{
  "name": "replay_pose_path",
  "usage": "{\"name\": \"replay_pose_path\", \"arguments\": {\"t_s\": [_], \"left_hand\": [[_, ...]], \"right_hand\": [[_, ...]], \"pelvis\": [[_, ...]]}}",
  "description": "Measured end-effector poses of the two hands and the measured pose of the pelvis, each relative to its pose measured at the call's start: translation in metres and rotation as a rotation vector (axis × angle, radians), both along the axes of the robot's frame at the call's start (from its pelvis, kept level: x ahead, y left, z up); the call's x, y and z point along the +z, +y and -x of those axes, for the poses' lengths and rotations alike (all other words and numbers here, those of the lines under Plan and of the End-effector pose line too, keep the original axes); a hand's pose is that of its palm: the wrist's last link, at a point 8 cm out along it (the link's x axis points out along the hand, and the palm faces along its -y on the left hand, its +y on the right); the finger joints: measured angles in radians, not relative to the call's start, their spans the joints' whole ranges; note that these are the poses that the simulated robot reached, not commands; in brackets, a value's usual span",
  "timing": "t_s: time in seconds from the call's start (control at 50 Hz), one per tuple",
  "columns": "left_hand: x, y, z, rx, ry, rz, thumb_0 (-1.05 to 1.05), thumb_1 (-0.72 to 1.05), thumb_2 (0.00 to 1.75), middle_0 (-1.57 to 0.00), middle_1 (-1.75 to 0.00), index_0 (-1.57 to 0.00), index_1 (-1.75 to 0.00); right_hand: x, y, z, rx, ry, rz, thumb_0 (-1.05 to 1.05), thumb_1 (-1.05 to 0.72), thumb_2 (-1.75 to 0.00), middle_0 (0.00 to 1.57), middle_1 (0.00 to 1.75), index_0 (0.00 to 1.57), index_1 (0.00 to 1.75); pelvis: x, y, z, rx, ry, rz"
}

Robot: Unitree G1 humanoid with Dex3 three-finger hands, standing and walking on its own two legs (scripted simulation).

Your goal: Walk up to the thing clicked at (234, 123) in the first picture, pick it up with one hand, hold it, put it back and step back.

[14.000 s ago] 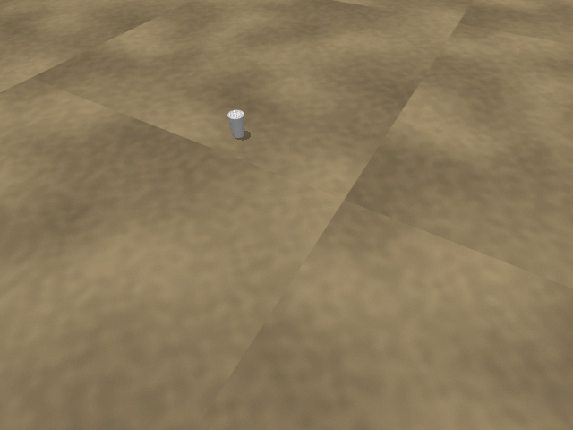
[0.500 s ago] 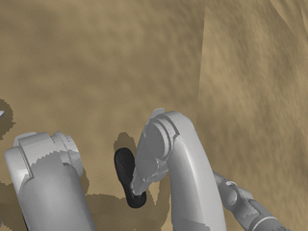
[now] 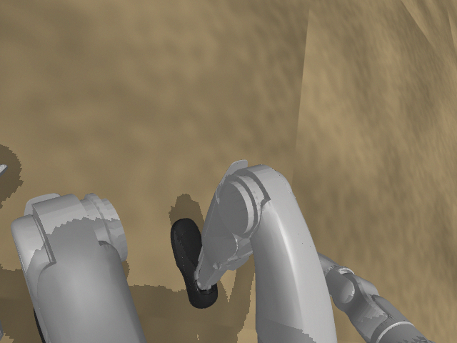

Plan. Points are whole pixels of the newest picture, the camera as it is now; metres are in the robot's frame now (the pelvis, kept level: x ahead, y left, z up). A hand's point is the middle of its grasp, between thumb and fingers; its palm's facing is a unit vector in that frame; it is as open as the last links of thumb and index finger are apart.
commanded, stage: settle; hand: left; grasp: from the side
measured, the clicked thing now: out of the picture +0.42 +0.27 -0.22
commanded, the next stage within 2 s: lift in 1.76 s
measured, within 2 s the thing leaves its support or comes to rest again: leaves its support in 0.14 s
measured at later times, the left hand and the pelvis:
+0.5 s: hand out of the picture +0.38 +0.31 -0.09, palm faces +0.37 -0.93 -0.05, open 11.8 cm; pelvis +0.01 -0.01 +0.03, yaw +4 degrees
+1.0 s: hand out of the picture +0.40 +0.28 -0.01, palm faces +0.34 -0.94 -0.08, open 11.7 cm; pelvis +0.03 -0.02 +0.05, yaw +10 degrees
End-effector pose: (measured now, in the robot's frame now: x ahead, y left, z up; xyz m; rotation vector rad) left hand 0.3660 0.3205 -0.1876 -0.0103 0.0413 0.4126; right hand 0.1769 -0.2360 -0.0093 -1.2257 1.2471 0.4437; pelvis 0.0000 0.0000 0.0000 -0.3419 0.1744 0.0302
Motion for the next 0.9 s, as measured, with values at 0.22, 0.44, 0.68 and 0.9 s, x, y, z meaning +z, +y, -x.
{"name": "replay_pose_path", "arguments": {"t_s": [0.22, 0.44, 0.68, 0.9], "left_hand": [[0.021, 0.009, 0.017, -0.010, -0.007, -0.017, -0.01, -0.44, 0.83, -0.66, -0.83, -0.61, -0.87], [0.085, 0.026, 0.027, -0.029, -0.035, -0.063, -0.01, -0.46, 0.86, -0.67, -0.84, -0.62, -0.86], [0.137, 0.019, 0.024, -0.057, -0.003, -0.076, -0.01, -0.47, 0.87, -0.68, -0.82, -0.63, -0.85], [0.174, 0.009, 0.012, -0.077, 0.030, -0.085, -0.01, -0.48, 0.88, -0.69, -0.81, -0.64, -0.84]], "right_hand": [[-0.001, 0.001, -0.008, -0.046, -0.016, -0.041, 0.00, -0.92, -0.91, 0.21, 0.30, 0.20, 0.30], [-0.004, 0.003, -0.025, -0.135, -0.098, -0.164, 0.00, -0.92, -0.90, 0.21, 0.30, 0.20, 0.30], [-0.023, -0.002, -0.032, -0.294, -0.130, -0.292, 0.00, -0.91, -0.90, 0.21, 0.30, 0.20, 0.30], [-0.039, -0.016, -0.030, -0.445, -0.130, -0.347, 0.00, -0.92, -0.90, 0.21, 0.30, 0.20, 0.30]], "pelvis": [[0.009, -0.003, -0.003, 0.017, 0.044, -0.014], [0.023, -0.006, -0.005, 0.043, 0.127, -0.049], [0.036, -0.013, -0.014, 0.073, 0.239, -0.101], [0.049, -0.022, -0.025, 0.090, 0.330, -0.153]]}}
